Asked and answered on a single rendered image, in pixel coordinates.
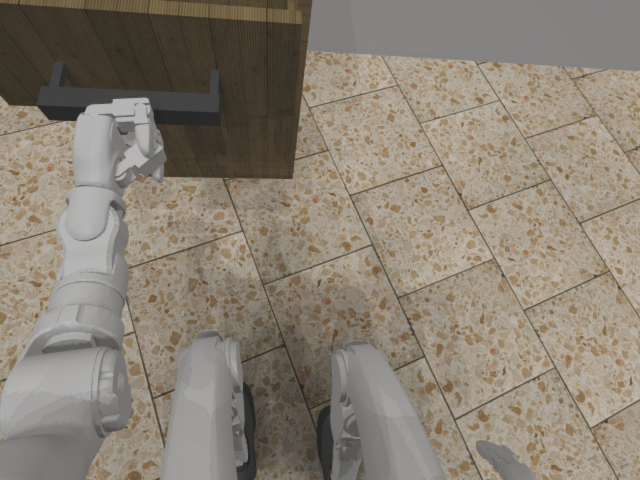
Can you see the left robot forearm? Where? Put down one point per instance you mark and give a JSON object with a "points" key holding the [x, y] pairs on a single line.
{"points": [[89, 294]]}

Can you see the robot right hand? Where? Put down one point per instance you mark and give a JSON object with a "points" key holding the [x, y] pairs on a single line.
{"points": [[504, 461]]}

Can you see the left robot upper arm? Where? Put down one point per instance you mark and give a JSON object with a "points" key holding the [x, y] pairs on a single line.
{"points": [[59, 408]]}

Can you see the cabinet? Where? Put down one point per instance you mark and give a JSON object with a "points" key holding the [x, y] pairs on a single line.
{"points": [[244, 146]]}

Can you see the handle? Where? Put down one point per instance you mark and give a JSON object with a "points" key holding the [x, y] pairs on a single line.
{"points": [[67, 103]]}

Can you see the robot left hand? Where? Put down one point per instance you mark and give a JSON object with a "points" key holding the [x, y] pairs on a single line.
{"points": [[98, 145]]}

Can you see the left robot foot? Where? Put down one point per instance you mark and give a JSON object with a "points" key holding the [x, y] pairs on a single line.
{"points": [[247, 471]]}

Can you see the robot right shin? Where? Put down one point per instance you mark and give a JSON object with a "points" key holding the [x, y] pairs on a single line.
{"points": [[347, 450]]}

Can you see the drawer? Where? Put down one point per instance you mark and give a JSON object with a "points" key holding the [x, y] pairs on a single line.
{"points": [[155, 45]]}

